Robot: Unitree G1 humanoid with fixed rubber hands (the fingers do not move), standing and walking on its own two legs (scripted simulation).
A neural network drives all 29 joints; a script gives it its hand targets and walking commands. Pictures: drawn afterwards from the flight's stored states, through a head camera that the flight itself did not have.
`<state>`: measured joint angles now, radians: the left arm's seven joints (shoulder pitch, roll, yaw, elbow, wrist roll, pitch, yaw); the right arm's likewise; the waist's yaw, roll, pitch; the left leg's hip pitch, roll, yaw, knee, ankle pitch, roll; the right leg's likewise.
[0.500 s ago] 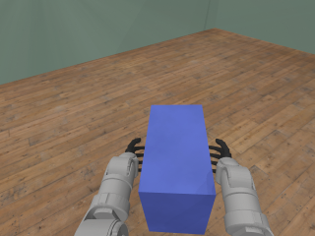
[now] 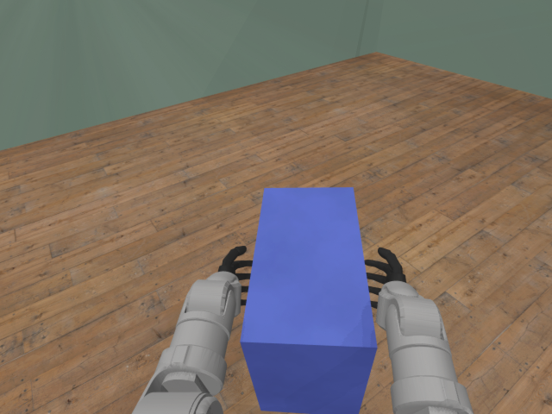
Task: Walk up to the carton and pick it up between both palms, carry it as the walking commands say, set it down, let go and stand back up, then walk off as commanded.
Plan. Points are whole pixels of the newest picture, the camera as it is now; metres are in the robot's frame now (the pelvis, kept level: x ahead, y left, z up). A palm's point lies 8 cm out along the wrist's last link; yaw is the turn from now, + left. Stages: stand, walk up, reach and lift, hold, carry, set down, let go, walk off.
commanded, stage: hold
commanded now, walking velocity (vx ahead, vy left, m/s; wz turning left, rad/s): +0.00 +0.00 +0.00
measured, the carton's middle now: (308, 295) +0.36 -0.01 -0.02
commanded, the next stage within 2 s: carry in 0.20 s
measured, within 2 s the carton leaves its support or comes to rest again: neither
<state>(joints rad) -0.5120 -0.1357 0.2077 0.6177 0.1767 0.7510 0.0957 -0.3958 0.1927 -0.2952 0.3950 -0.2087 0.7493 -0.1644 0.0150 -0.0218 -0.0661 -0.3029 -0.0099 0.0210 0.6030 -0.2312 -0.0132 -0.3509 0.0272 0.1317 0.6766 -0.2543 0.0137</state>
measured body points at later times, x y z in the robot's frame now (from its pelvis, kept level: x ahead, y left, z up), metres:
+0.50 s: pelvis +0.00 +0.00 +0.00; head -0.05 -0.01 +0.45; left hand +0.33 +0.11 +0.08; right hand +0.33 -0.14 +0.10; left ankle +0.06 +0.13 -0.72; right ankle +0.07 -0.12 -0.72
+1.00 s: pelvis -0.02 -0.02 +0.00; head -0.03 -0.02 +0.45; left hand +0.35 +0.07 +0.12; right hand +0.33 -0.19 +0.14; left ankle +0.03 +0.09 -0.69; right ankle +0.04 -0.13 -0.72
